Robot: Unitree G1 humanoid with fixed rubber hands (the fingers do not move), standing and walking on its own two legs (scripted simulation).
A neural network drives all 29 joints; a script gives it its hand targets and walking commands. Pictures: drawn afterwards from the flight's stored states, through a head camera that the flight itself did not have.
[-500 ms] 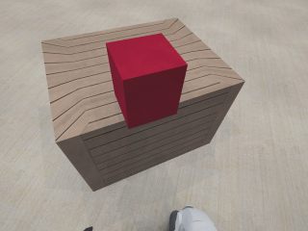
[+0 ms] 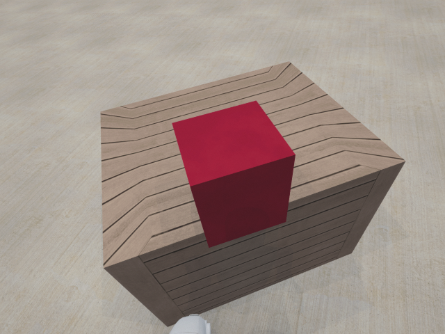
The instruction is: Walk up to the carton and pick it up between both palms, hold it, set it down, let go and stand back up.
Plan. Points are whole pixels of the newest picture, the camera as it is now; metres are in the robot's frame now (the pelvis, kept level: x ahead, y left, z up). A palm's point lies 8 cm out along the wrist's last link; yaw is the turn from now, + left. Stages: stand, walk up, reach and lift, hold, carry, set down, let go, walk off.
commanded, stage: walk up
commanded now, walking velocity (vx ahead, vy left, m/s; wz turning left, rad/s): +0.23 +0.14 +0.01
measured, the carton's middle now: (232, 175) +0.47 +0.02 -0.03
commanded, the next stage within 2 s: none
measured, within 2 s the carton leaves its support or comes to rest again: neither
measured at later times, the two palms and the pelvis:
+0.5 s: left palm out of the picture +0.01 +0.33 -0.16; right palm out of the picture +0.07 -0.15 -0.13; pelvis +0.00 +0.08 -0.01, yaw -1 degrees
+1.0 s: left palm out of the picture -0.04 +0.28 -0.16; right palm out of the picture -0.08 -0.16 -0.15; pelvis -0.03 +0.06 -0.01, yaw +0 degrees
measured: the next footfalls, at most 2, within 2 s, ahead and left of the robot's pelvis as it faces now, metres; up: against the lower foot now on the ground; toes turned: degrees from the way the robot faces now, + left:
left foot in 0.14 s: +0.13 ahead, +0.18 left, +0.00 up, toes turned +7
right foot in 0.62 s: -0.02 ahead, -0.04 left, +0.00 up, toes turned -4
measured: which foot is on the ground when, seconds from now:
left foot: up 0.00-0.12, down 0.14-0.64, up 0.66-0.88, down 0.90-1.00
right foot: down 0.00-0.16, up 0.18-0.60, down 0.62-1.00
